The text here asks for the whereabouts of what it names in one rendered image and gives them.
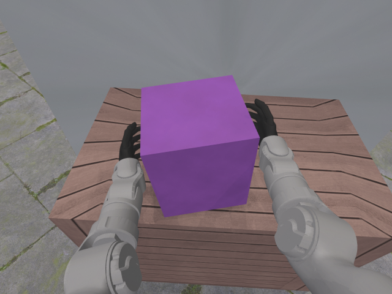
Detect carton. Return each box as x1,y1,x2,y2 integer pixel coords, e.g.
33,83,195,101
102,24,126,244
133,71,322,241
140,75,260,217

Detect left robot forearm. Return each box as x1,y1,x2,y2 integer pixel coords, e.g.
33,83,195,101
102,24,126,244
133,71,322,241
64,158,146,292

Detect pedestal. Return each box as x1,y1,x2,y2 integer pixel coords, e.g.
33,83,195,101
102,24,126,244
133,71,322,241
48,88,392,292

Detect robot left upper arm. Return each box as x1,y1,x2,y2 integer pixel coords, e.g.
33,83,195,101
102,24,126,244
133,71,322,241
64,240,142,294

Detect right robot forearm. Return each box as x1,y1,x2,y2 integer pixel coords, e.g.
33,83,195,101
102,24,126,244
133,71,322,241
258,135,338,223

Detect right robot hand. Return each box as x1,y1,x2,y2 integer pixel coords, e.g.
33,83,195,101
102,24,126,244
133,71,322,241
245,99,278,146

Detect robot right upper arm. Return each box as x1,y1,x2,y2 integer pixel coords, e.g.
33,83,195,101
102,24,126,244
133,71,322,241
274,205,392,294

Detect left robot hand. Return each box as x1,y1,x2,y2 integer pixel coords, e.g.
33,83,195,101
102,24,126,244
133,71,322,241
119,122,141,161

